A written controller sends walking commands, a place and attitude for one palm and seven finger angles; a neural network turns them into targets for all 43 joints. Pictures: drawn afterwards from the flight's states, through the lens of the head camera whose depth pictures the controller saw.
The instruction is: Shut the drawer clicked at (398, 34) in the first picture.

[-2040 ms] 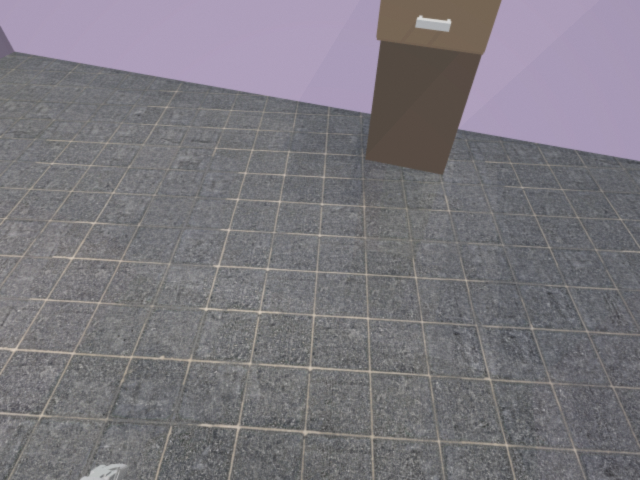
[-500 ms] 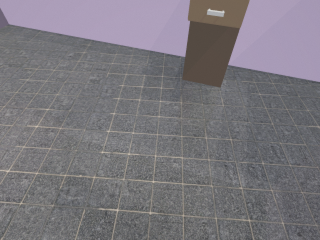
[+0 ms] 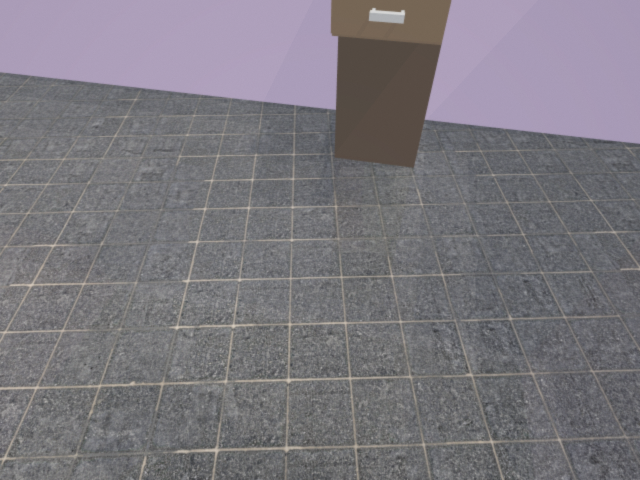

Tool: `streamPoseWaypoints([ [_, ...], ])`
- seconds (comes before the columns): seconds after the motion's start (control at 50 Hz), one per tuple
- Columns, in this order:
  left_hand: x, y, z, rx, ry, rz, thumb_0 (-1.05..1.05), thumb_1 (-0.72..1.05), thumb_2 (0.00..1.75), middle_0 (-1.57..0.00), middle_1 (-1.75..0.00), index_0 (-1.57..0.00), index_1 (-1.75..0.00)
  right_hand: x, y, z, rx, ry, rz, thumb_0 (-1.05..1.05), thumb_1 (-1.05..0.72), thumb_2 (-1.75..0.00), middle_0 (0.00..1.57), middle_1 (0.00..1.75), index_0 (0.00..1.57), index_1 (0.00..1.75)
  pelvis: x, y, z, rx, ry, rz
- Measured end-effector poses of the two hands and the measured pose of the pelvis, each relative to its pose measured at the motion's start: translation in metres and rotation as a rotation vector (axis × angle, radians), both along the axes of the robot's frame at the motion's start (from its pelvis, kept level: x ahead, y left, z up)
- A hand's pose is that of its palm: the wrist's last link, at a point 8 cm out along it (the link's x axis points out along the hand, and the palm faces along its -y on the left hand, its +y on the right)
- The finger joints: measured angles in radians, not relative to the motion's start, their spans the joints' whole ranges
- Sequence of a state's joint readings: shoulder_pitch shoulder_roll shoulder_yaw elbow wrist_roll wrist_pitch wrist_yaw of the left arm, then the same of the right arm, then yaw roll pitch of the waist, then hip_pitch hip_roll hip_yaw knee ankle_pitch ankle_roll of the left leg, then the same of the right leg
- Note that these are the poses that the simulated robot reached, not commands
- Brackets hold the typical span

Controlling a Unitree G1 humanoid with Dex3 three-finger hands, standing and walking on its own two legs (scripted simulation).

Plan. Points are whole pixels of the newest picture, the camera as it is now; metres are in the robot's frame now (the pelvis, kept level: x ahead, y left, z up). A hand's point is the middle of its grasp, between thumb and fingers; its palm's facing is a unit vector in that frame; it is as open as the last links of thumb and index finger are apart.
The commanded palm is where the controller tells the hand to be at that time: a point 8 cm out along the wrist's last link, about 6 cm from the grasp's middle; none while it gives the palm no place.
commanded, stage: walk to a spot facing it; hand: left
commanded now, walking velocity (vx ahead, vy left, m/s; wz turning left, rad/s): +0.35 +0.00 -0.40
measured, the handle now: (387, 14) +1.36 -0.07 +0.05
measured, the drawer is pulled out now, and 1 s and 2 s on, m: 0.30 0.30 0.30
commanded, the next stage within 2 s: turn to face it in 1.60 s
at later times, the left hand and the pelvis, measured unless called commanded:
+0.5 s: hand (184, 394) +0.26 +0.26 -0.17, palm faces -0.15 -0.97 -0.19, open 7.4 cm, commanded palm none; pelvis +0.19 +0.06 +0.01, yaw -14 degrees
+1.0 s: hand (303, 259) +0.55 +0.10 -0.16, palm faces -0.34 -0.92 -0.19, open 7.2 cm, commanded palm none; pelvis +0.39 -0.03 +0.01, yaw -22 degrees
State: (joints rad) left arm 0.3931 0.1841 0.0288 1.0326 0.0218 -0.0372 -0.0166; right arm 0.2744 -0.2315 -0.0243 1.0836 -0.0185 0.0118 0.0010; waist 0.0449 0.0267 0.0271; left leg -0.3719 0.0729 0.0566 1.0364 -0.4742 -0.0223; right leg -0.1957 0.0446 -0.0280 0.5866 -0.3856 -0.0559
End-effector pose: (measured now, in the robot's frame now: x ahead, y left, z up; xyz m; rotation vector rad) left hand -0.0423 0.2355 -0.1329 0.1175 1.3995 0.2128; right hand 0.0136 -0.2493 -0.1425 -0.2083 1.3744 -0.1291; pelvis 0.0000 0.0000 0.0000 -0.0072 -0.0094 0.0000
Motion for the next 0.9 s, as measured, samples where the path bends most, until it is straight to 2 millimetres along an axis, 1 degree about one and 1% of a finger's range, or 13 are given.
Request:
streamPoseWaypoints([
  [0.04, -0.003, -0.009, 0.004, -0.02, 0.046, 0.001, 0.01, 0.91, 0.9, -0.2, -0.3, -0.2, -0.3, 0.019, 0.003, 0.006, 0.005, -0.022, -0.01, 0.01, -0.91, -0.9, 0.2, 0.3, 0.2, 0.3, 0.012, 0.001, 0.006, 0.005, 0.005, -0.016],
  [0.1, -0.004, -0.016, 0.01, -0.052, 0.123, -0.01, 0.01, 0.91, 0.9, -0.21, -0.3, -0.2, -0.3, 0.058, 0.011, 0.015, 0.017, -0.094, -0.032, 0.01, -0.91, -0.9, 0.2, 0.3, 0.2, 0.3, 0.031, 0.006, 0.012, 0.01, 0.015, -0.041],
  [0.18, 0.01, -0.012, 0.011, -0.076, 0.193, -0.022, 0.01, 0.9, 0.9, -0.21, -0.3, -0.2, -0.3, 0.12, 0.027, 0.024, 0.029, -0.196, -0.041, 0.01, -0.91, -0.9, 0.2, 0.3, 0.19, 0.3, 0.061, 0.016, 0.012, 0.005, 0.024, -0.075],
  [0.28, 0.058, 0.017, -0.005, -0.078, 0.219, -0.033, 0.01, 0.9, 0.9, -0.21, -0.3, -0.2, -0.3, 0.199, 0.053, 0.026, 0.02, -0.304, -0.023, 0.01, -0.91, -0.9, 0.2, 0.3, 0.19, 0.3, 0.109, 0.038, 0.001, -0.007, 0.022, -0.107],
  [0.34, 0.105, 0.043, -0.023, -0.069, 0.203, -0.069, 0.01, 0.9, 0.9, -0.21, -0.3, -0.2, -0.3, 0.226, 0.064, 0.022, -0.012, -0.363, -0.044, 0.0, -0.91, -0.9, 0.2, 0.3, 0.2, 0.3, 0.136, 0.052, -0.012, -0.012, 0.006, -0.15],
  [0.4, 0.174, 0.063, -0.025, -0.045, 0.121, -0.144, 0.01, 0.91, 0.9, -0.21, -0.3, -0.2, -0.3, 0.223, 0.071, 0.026, -0.022, -0.345, -0.109, 0.0, -0.91, -0.9, 0.2, 0.3, 0.2, 0.3, 0.158, 0.058, -0.006, -0.004, -0.012, -0.192],
  [0.48, 0.281, 0.072, -0.011, -0.021, -0.046, -0.228, 0.01, 0.91, 0.9, -0.2, -0.29, -0.19, -0.3, 0.197, 0.075, 0.029, -0.044, -0.256, -0.227, -0.01, -0.93, -0.9, 0.21, 0.3, 0.2, 0.3, 0.187, 0.063, 0.006, 0.003, -0.01, -0.228],
  [0.54, 0.351, 0.067, 0.002, -0.016, -0.151, -0.285, 0.01, 0.91, 0.9, -0.2, -0.29, -0.19, -0.3, 0.177, 0.072, 0.03, -0.062, -0.175, -0.289, -0.01, -0.95, -0.9, 0.21, 0.3, 0.2, 0.3, 0.21, 0.064, 0.012, 0.01, -0.003, -0.253],
  [0.62, 0.43, 0.045, 0.015, -0.026, -0.231, -0.367, 0.01, 0.91, 0.9, -0.2, -0.29, -0.19, -0.3, 0.15, 0.075, 0.028, -0.053, -0.054, -0.367, -0.01, -0.94, -0.9, 0.2, 0.3, 0.2, 0.3, 0.241, 0.06, 0.015, 0.017, 0.001, -0.284],
  [0.7, 0.495, 0.009, 0.018, -0.045, -0.257, -0.46, 0.01, 0.91, 0.9, -0.2, -0.29, -0.19, -0.3, 0.131, 0.086, 0.025, -0.018, 0.058, -0.45, 0.0, -0.93, -0.9, 0.2, 0.3, 0.19, 0.3, 0.274, 0.047, 0.014, 0.018, 0.0, -0.317],
  [0.8, 0.566, -0.053, 0.011, -0.076, -0.276, -0.568, 0.01, 0.91, 0.9, -0.2, -0.29, -0.19, -0.3, 0.122, 0.1, 0.017, 0.054, 0.199, -0.546, 0.0, -0.92, -0.9, 0.2, 0.3, 0.19, 0.3, 0.317, 0.018, 0.004, 0.014, 0.006, -0.36],
  [0.86, 0.598, -0.086, 0.002, -0.09, -0.321, -0.592, 0.01, 0.91, 0.9, -0.2, -0.29, -0.19, -0.3, 0.13, 0.099, 0.008, 0.104, 0.268, -0.583, 0.0, -0.91, -0.9, 0.2, 0.3, 0.19, 0.3, 0.343, -0.006, -0.008, 0.011, 0.002, -0.372],
  [0.9, 0.604, -0.097, 0.0, -0.099, -0.325, -0.574, 0.01, 0.91, 0.9, -0.2, -0.29, -0.19, -0.3, 0.15, 0.089, 0.005, 0.115, 0.267, -0.589, 0.0, -0.91, -0.9, 0.2, 0.3, 0.19, 0.3, 0.356, -0.016, -0.007, 0.004, -0.009, -0.377],
])
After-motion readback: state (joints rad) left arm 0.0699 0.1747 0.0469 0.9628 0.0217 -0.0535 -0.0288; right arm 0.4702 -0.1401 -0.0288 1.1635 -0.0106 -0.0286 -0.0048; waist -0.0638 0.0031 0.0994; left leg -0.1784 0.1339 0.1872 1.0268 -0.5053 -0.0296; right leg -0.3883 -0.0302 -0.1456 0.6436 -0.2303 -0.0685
